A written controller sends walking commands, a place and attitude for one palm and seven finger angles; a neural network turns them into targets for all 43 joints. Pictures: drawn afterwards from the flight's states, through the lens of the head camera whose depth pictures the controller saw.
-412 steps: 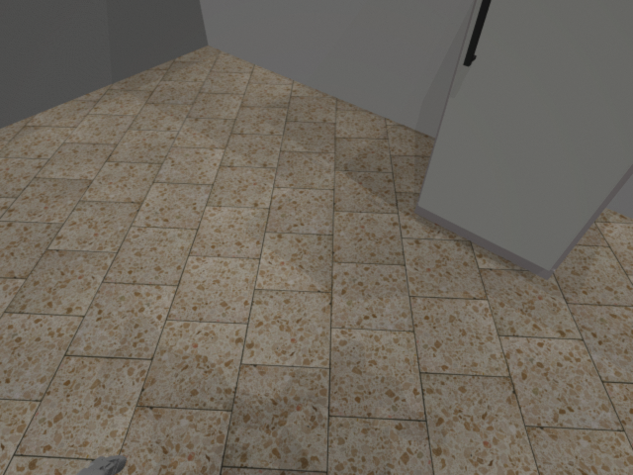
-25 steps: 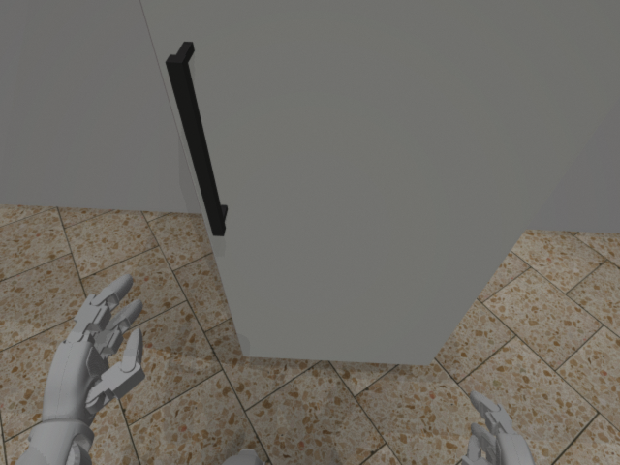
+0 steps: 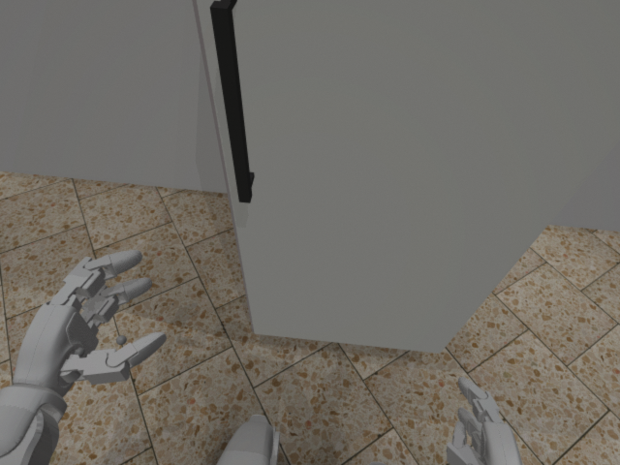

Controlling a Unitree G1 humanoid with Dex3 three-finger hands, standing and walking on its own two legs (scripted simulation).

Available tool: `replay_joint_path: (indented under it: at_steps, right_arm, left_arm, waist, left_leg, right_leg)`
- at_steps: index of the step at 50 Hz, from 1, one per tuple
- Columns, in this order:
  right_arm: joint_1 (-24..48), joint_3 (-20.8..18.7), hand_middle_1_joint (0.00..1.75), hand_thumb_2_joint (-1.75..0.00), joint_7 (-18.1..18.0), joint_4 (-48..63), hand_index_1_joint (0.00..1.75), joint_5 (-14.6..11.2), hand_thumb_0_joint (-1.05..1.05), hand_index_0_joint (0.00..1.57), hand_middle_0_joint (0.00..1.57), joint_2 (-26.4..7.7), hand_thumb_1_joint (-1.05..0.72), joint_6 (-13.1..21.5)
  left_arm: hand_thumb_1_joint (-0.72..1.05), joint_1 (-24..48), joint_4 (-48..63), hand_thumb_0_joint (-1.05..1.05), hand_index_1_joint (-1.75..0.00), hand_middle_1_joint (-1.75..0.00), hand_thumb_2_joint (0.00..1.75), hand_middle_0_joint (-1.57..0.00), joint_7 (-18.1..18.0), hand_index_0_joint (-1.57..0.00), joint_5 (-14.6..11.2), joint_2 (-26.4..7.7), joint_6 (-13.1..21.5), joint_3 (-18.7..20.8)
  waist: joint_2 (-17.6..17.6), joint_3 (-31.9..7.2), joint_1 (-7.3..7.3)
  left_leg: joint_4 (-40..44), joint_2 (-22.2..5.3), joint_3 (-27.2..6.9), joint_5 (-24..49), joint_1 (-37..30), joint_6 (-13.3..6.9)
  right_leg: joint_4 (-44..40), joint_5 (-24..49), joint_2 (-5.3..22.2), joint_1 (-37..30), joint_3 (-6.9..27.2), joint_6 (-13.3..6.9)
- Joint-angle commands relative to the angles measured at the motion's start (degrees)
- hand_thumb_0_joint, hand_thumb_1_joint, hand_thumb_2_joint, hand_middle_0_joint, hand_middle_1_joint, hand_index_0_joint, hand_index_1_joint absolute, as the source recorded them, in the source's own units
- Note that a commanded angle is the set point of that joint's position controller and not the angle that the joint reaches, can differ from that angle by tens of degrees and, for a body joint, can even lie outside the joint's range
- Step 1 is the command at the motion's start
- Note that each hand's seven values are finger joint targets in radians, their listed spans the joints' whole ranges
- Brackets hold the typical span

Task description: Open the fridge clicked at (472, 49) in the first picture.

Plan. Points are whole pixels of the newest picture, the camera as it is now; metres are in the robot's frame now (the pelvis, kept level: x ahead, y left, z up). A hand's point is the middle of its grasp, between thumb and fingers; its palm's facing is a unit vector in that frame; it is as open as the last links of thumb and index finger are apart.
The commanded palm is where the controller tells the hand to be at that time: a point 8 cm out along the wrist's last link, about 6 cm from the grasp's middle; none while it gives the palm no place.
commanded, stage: raise the hand to about handle height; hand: left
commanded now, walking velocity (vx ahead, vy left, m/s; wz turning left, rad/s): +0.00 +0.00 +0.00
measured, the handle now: (239, 115) +0.51 +0.15 +0.18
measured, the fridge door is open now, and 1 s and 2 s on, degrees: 0 0 0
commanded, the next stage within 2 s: move the hooked fingers beside the handle in 1.36 s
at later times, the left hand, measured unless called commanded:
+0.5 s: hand (78, 282) +0.26 +0.26 +0.14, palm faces +0.06 -1.00 -0.07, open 13.4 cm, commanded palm +0.23 +0.31 +0.15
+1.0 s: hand (71, 219) +0.30 +0.26 +0.19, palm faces +0.04 -1.00 -0.04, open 14.0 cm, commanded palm +0.26 +0.31 +0.19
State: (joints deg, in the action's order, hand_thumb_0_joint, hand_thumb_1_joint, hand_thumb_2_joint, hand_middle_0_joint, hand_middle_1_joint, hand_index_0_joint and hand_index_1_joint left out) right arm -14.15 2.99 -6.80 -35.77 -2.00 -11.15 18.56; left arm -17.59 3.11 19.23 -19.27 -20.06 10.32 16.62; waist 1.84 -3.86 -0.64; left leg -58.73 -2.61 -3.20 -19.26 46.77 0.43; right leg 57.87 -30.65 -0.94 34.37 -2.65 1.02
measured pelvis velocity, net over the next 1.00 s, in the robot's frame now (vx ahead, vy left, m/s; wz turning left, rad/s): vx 0.02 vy -0.01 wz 0.00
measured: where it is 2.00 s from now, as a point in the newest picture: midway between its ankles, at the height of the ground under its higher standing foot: outside the picture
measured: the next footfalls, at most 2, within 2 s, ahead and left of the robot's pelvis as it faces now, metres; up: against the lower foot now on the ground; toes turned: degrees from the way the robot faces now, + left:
none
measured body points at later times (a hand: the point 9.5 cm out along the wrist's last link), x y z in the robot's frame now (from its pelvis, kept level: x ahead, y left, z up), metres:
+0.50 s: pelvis +0.02 +0.01 +0.03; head +0.03 +0.02 +0.48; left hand +0.25 +0.32 +0.15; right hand +0.21 -0.23 -0.02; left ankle +0.10 +0.12 -0.67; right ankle -0.01 -0.14 -0.67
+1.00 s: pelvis +0.02 -0.01 +0.05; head +0.01 -0.02 +0.50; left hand +0.29 +0.32 +0.20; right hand +0.20 -0.26 -0.02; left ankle +0.10 +0.12 -0.67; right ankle -0.01 -0.14 -0.67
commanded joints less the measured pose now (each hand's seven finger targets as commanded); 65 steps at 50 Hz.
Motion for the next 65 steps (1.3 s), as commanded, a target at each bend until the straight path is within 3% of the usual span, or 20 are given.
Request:
replay_joint_path:
  at_steps: [1,3,5,10,14,23,26,29,33,39,42,43,46,50,54,55,59,61,64,65]
  right_arm:
    - [4.9,-4.0,0.3,-0.9,-0.6,9.6,0.3,-0.3,0.0,0.2,0.2,-10.0,-0.9,3.8]
    - [4.6,-4.2,0.3,-0.9,-0.5,9.3,0.3,-0.1,0.0,0.2,0.2,-10.4,-0.9,4.3]
    - [4.3,-4.2,0.3,-0.9,-0.3,9.3,0.3,-0.3,0.0,0.2,0.2,-10.5,-0.9,4.6]
    - [4.5,-4.2,0.3,-0.9,-0.6,8.7,0.3,-0.8,0.0,0.2,0.2,-11.2,-0.9,4.3]
    - [4.8,-4.0,0.3,-0.9,-1.2,8.3,0.3,-0.8,0.0,0.2,0.2,-11.2,-0.9,4.0]
    - [5.7,-3.4,0.3,-0.9,-1.9,7.1,0.3,-1.2,0.0,0.2,0.2,-11.5,-0.9,3.1]
    - [6.7,-3.1,0.3,-0.9,-2.2,7.2,0.3,-1.5,0.0,0.2,0.2,-11.2,-0.9,2.9]
    - [7.2,-2.9,0.3,-0.9,-2.5,7.0,0.3,-1.4,0.0,0.2,0.2,-11.3,-0.9,2.8]
    - [7.6,-2.7,0.3,-0.9,-2.7,6.2,0.3,-1.6,0.0,0.2,0.2,-11.4,-0.9,2.5]
    - [8.3,-2.6,0.3,-0.9,-2.9,6.1,0.3,-2.1,0.0,0.2,0.2,-11.3,-0.9,2.0]
    - [8.7,-2.5,0.3,-0.9,-3.0,6.3,0.3,-2.2,0.0,0.2,0.2,-11.3,-0.9,1.9]
    - [8.7,-2.6,0.3,-0.9,-3.0,6.0,0.3,-2.1,0.0,0.2,0.2,-11.5,-0.9,1.9]
    - [8.1,-2.9,0.3,-0.9,-2.5,6.2,0.3,-2.5,0.0,0.2,0.2,-11.4,-0.9,1.5]
    - [8.3,-3.2,0.3,-0.9,-2.0,6.8,0.3,-2.6,0.0,0.2,0.2,-11.6,-0.9,1.1]
    - [8.1,-3.5,0.3,-0.9,-2.2,6.9,0.3,-2.0,0.0,0.2,0.2,-11.6,-0.9,1.3]
    - [8.0,-3.4,0.3,-0.9,-2.2,6.8,0.3,-2.1,0.0,0.2,0.2,-11.5,-0.9,1.2]
    - [8.1,-3.4,0.3,-0.9,-2.4,6.7,0.3,-1.9,0.0,0.2,0.2,-11.5,-0.9,1.3]
    - [8.1,-3.3,0.3,-0.9,-2.5,6.8,0.3,-2.0,0.0,0.2,0.2,-11.3,-0.9,1.2]
    - [8.1,-3.3,0.3,-0.9,-2.5,6.6,0.3,-2.0,0.0,0.2,0.2,-11.5,-0.9,1.2]
    - [8.0,-3.1,0.3,-0.9,-2.6,6.5,0.3,-2.2,0.0,0.2,0.2,-11.3,-0.9,1.0]
  left_arm:
    - [0.01,4.0,11.6,0.0,-0.87,-0.87,0.52,-0.26,-2.1,-0.26,-2.1,-8.8,3.9,6.5]
    - [-0.03,4.7,11.1,0.0,-0.9,-0.9,0.5,-0.27,-2.2,-0.27,-1.9,-9.7,4.5,7.1]
    - [-0.08,4.9,12.0,0.0,-0.93,-0.93,0.48,-0.27,-1.6,-0.27,-2.0,-8.9,4.8,6.0]
    - [-0.2,7.9,10.8,0.0,-1.0,-1.0,0.43,-0.28,-0.7,-0.28,-2.2,-10.8,3.0,7.4]
    - [-0.29,11.9,12.5,0.0,-1.07,-1.07,0.39,-0.29,-0.7,-0.29,-1.9,-12.5,2.1,8.4]
    - [-0.5,16.6,6.1,0.0,-1.2,-1.2,0.3,-0.3,1.9,-0.3,-2.6,-14.7,-2.1,10.4]
    - [-0.5,21.1,5.7,0.0,-1.2,-1.2,0.3,-0.3,2.8,-0.3,-2.9,-14.2,-3.3,9.3]
    - [-0.5,24.7,5.7,0.0,-1.2,-1.2,0.3,-0.3,3.1,-0.3,-2.8,-16.5,-3.8,10.7]
    - [-0.5,26.4,1.8,0.0,-1.2,-1.2,0.3,-0.3,4.1,-0.3,-2.9,-17.8,-4.9,11.8]
    - [-0.5,32.1,-0.9,0.0,-1.2,-1.2,0.3,-0.3,5.1,-0.3,-2.9,-19.8,-7.1,12.3]
    - [-0.5,35.2,-0.3,0.0,-1.2,-1.2,0.3,-0.3,5.3,-0.3,-2.8,-21.2,-7.6,12.8]
    - [-0.5,34.9,-1.2,0.0,-1.2,-1.2,0.3,-0.3,5.3,-0.3,-2.8,-22.0,-7.8,13.6]
    - [-0.5,31.3,-5.1,0.0,-1.2,-1.2,0.3,-0.3,6.1,-0.3,-3.2,-18.9,-9.2,11.9]
    - [-0.5,32.1,-4.5,0.0,-1.2,-1.2,0.3,-0.3,6.1,-0.3,-3.0,-19.5,-10.0,12.5]
    - [-0.5,34.4,-0.6,0.0,-1.2,-1.2,0.3,-0.3,4.7,-0.3,-2.5,-21.7,-8.2,14.5]
    - [-0.5,33.5,-1.3,0.0,-1.2,-1.2,0.3,-0.3,4.5,-0.3,-2.5,-20.6,-7.8,13.9]
    - [-0.5,33.9,0.6,0.0,-1.2,-1.2,0.3,-0.3,3.9,-0.3,-2.0,-21.4,-7.2,14.4]
    - [-0.5,33.0,-0.6,0.0,-1.2,-1.2,0.3,-0.3,4.1,-0.3,-2.0,-19.5,-7.5,13.1]
    - [-0.5,33.0,-1.3,0.0,-1.2,-1.2,0.3,-0.3,4.4,-0.3,-2.1,-20.0,-8.5,13.4]
    - [-0.5,32.6,-2.7,0.0,-1.2,-1.2,0.3,-0.3,4.6,-0.3,-2.3,-18.6,-8.9,12.3]
  waist:
    - [2.9,-8.4,-0.91]
    - [2.1,-8.8,-0.97]
    - [3.6,-9.9,-0.74]
    - [2.9,-8.2,-0.65]
    - [6.2,-9.6,-1.19]
    - [4.1,-7.4,-1.67]
    - [4.0,-6.3,-1.21]
    - [4.3,-7.6,-1.58]
    - [2.0,-6.7,-1.83]
    - [1.7,-6.0,-1.88]
    - [3.4,-6.7,-1.87]
    - [1.9,-7.1,-2.02]
    - [0.1,-5.9,-2.08]
    - [0.0,-6.3,-2.12]
    - [1.7,-8.4,-2.22]
    - [1.3,-7.6,-2.01]
    - [4.1,-8.3,-2.28]
    - [3.7,-7.3,-2.06]
    - [3.1,-7.5,-2.08]
    - [1.3,-6.1,-1.69]
  left_leg:
    - [14.2,1.3,-1.5,-5.5,-18.1,-0.7]
    - [14.6,1.5,-1.3,-4.6,-18.3,-0.8]
    - [15.3,1.4,-1.2,-3.3,-20.7,-0.8]
    - [17.5,1.5,-1.2,-3.5,-22.0,-0.8]
    - [19.0,1.7,-0.8,-0.3,-25.7,-0.7]
    - [21.7,2.1,0.4,4.6,-29.6,-0.8]
    - [23.0,2.1,0.6,4.2,-31.0,-0.8]
    - [23.9,2.3,0.7,5.1,-32.5,-0.9]
    - [24.3,2.5,1.4,6.4,-33.3,-1.2]
    - [25.3,2.6,1.8,7.5,-34.0,-1.3]
    - [26.0,2.8,1.9,7.2,-35.4,-1.3]
    - [25.5,2.6,2.1,8.4,-35.5,-1.5]
    - [25.7,2.8,2.3,9.1,-34.5,-1.4]
    - [25.2,2.7,2.7,10.3,-34.3,-1.4]
    - [25.0,2.7,2.9,11.6,-35.9,-1.6]
    - [25.3,2.7,3.0,11.2,-35.7,-1.5]
    - [25.9,2.6,3.1,11.5,-36.7,-1.5]
    - [26.5,2.6,3.1,11.0,-36.7,-1.4]
    - [26.4,2.6,3.1,10.7,-36.3,-1.5]
    - [26.5,2.5,3.0,9.9,-36.0,-1.5]
  right_leg:
    - [-13.5,1.7,-1.9,4.7,-1.0,-1.3]
    - [-13.8,2.6,-2.1,3.6,-1.1,-1.4]
    - [-14.1,4.1,-2.0,3.1,-1.2,-1.4]
    - [-16.1,5.0,-2.0,1.2,-1.1,-1.3]
    - [-17.5,7.9,-2.0,-1.9,-1.2,-1.6]
    - [-22.4,12.4,-2.3,-7.0,-1.0,-1.4]
    - [-24.1,12.3,-2.1,-7.3,-0.8,-1.3]
    - [-25.2,12.8,-1.9,-9.0,-0.5,-1.3]
    - [-27.2,14.1,-1.8,-10.6,0.3,-1.2]
    - [-29.0,15.5,-1.2,-11.9,1.2,-1.1]
    - [-29.9,14.9,-1.2,-12.2,1.4,-1.1]
    - [-30.1,16.1,-1.0,-13.3,2.0,-1.1]
    - [-29.9,18.3,-0.9,-13.2,1.9,-0.8]
    - [-29.4,20.0,-0.6,-13.2,2.3,-0.6]
    - [-29.0,21.0,-0.8,-13.5,2.3,-0.8]
    - [-28.9,20.7,-1.1,-13.4,1.8,-0.8]
    - [-28.9,20.8,-1.3,-13.7,1.4,-1.0]
    - [-29.0,20.5,-1.6,-13.6,0.8,-1.0]
    - [-29.4,20.3,-1.3,-13.7,1.4,-0.9]
    - [-29.7,19.7,-1.5,-13.1,1.2,-0.8]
